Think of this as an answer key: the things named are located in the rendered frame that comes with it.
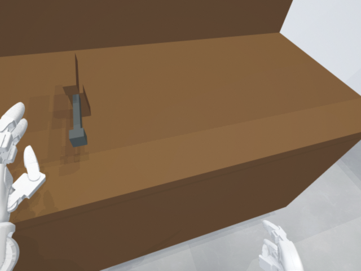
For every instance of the robot right hand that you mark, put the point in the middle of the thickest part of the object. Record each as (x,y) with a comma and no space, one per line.
(283,257)

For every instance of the counter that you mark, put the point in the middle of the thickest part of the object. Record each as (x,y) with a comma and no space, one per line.
(199,115)

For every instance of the robot left hand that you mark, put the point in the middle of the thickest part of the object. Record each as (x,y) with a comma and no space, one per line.
(12,128)

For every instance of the left robot forearm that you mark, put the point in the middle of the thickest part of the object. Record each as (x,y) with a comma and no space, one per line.
(9,249)

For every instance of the tap lever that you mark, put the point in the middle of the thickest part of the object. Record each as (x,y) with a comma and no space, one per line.
(77,136)

